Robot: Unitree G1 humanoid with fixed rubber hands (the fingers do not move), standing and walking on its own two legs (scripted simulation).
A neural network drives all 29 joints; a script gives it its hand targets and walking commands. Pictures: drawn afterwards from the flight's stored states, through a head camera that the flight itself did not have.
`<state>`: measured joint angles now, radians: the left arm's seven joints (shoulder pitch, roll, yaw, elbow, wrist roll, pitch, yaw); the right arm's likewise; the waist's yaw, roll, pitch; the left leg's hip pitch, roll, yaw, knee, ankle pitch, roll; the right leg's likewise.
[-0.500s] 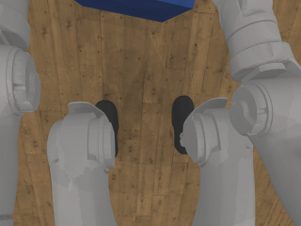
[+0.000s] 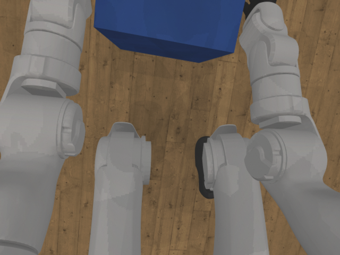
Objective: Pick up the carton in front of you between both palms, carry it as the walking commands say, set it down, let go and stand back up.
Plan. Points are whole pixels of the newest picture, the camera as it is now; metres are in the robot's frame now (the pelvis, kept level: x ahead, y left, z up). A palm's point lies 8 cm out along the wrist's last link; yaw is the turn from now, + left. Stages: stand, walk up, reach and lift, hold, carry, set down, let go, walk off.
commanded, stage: reach and lift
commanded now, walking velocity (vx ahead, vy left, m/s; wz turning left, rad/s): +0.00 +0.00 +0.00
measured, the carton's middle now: out of the picture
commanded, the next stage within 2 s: none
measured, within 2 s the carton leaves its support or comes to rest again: neither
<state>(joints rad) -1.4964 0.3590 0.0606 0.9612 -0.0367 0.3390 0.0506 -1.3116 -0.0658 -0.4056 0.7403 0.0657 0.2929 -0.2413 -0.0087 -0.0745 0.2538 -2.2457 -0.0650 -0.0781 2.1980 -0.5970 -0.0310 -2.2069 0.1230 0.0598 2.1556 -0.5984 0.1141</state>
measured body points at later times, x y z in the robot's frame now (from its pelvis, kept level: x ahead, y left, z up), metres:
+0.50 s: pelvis -0.01 -0.01 +0.11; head +0.27 +0.04 +0.46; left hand +0.52 +0.19 +0.04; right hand +0.52 -0.11 +0.05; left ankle +0.10 +0.12 -0.34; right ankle +0.11 -0.14 -0.34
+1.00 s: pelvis +0.04 -0.01 +0.25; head +0.21 +0.03 +0.67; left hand +0.46 +0.18 +0.20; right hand +0.48 -0.12 +0.21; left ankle +0.10 +0.12 -0.34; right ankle +0.11 -0.14 -0.34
